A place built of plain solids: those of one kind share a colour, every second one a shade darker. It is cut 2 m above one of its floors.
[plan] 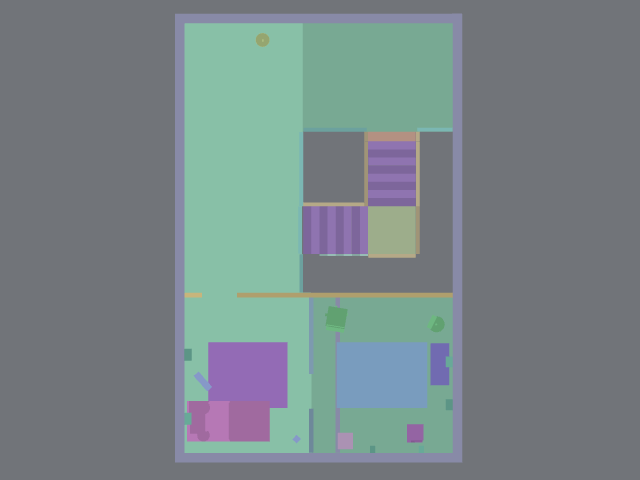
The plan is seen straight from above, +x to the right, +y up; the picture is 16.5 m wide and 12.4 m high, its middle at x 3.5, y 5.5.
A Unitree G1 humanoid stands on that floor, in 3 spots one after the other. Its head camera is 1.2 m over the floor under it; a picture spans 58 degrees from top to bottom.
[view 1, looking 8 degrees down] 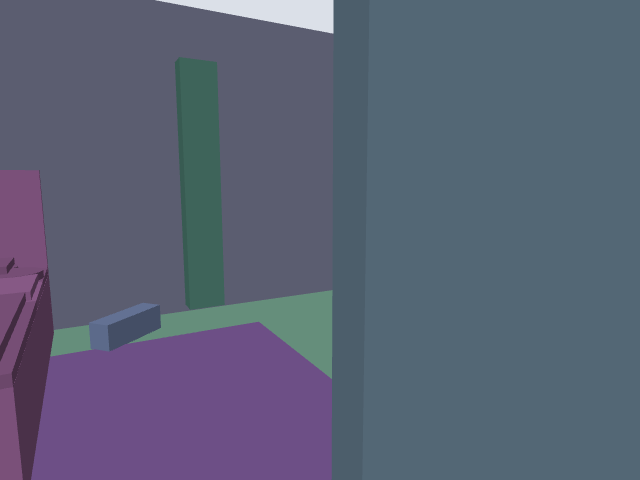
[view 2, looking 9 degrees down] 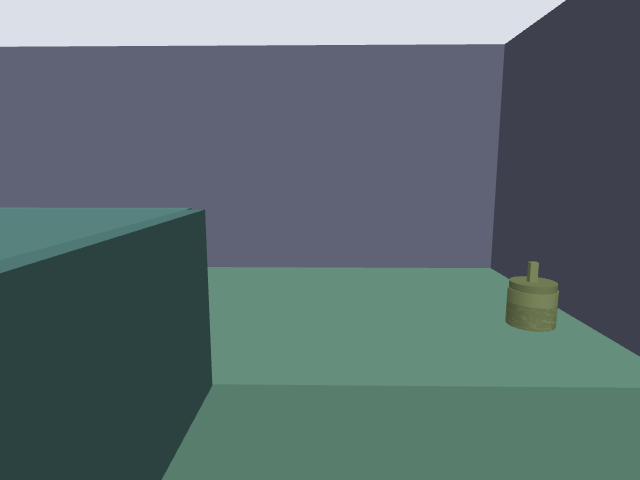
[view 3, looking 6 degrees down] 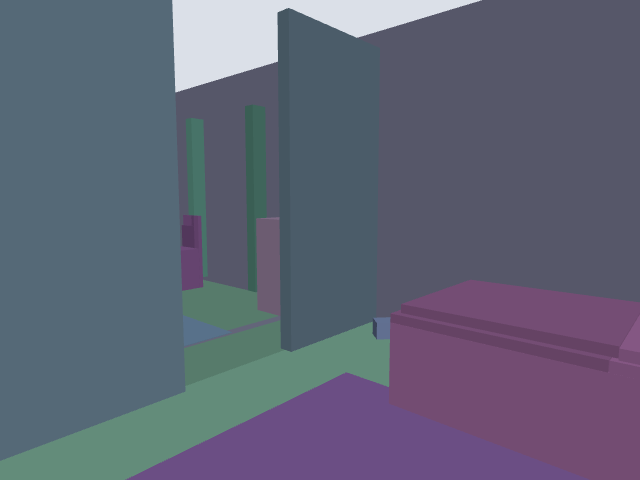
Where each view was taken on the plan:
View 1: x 3.98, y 1.59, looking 151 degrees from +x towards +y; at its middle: wall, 4.59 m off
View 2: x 5.36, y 9.05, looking -179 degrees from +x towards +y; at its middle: wall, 5.43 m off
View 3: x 0.90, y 3.38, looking -48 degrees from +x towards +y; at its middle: upper_split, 3.47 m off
